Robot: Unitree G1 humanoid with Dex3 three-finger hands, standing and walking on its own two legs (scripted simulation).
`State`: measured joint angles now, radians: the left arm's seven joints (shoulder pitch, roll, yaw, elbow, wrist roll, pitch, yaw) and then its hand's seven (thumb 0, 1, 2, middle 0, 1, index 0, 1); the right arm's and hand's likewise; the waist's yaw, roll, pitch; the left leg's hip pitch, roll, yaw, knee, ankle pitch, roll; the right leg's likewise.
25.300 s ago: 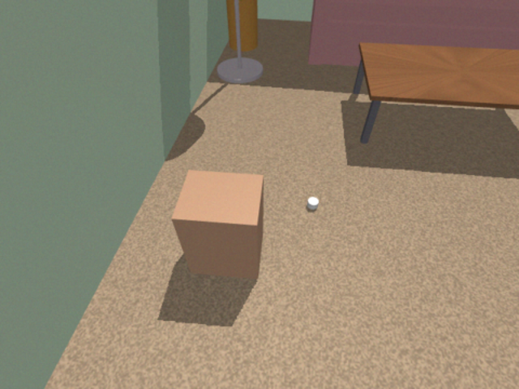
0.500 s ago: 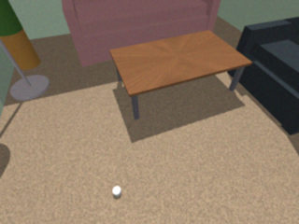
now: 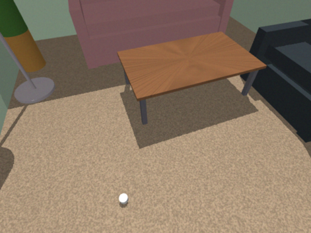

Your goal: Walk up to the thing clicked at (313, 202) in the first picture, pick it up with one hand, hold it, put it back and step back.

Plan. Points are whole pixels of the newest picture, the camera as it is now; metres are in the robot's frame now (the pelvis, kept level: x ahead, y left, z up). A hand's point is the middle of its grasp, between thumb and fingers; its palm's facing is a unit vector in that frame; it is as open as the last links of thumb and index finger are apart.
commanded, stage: walk up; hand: left
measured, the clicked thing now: (123, 198) +0.45 +0.24 -0.76
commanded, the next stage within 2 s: none
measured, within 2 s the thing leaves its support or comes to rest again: neither
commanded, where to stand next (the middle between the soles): +0.05 +0.00 m, yaw +0 degrees
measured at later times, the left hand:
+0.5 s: hand out of the picture +0.07 +0.30 -0.18, palm faces +0.00 -0.94 -0.34, open 7.4 cm
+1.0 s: hand out of the picture +0.10 +0.24 -0.14, palm faces -0.06 -0.89 -0.45, open 7.4 cm
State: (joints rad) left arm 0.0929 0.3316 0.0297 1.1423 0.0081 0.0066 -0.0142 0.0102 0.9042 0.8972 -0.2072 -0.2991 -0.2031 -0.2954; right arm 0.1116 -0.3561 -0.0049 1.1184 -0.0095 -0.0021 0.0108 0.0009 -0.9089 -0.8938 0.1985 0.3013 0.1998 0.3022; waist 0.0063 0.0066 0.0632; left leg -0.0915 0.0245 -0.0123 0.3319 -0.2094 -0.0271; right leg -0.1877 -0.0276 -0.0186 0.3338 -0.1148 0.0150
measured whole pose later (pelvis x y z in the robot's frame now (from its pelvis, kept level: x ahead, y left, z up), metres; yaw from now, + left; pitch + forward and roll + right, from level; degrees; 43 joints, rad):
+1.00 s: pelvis -0.01 -0.03 -0.01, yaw -2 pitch -4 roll -1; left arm 0.18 0.35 0.04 0.94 0.02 -0.04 0.01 0.01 0.90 0.90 -0.21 -0.30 -0.20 -0.30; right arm 0.29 -0.44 -0.07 0.91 -0.01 0.06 0.02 0.00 -0.91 -0.89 0.20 0.30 0.20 0.30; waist -0.03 0.11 0.10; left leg -0.29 -0.02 -0.13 0.92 -0.51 0.02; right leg -0.23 0.01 -0.02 0.53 -0.23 -0.01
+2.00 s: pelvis -0.04 -0.02 -0.02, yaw +0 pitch -3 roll +0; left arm 0.24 0.35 0.04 0.93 0.02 -0.04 0.00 0.01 0.90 0.90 -0.21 -0.30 -0.21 -0.30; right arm 0.27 -0.44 -0.06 0.91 -0.02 0.05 0.02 0.00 -0.91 -0.89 0.20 0.30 0.20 0.30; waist 0.00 0.10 0.09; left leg -0.39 -0.04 -0.15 0.94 -0.44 0.00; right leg -0.22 -0.01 -0.05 0.57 -0.29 -0.02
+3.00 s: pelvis -0.03 +0.00 +0.00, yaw +1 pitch -2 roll +0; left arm 0.11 0.36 0.00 1.14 0.00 -0.01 -0.01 0.01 0.90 0.90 -0.21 -0.30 -0.20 -0.30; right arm 0.11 -0.36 -0.01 1.16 -0.01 -0.01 0.02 0.00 -0.91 -0.89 0.20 0.30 0.20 0.30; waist -0.01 0.00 0.07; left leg -0.15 0.02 -0.01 0.32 -0.14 -0.03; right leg -0.12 -0.01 0.00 0.35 -0.19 0.01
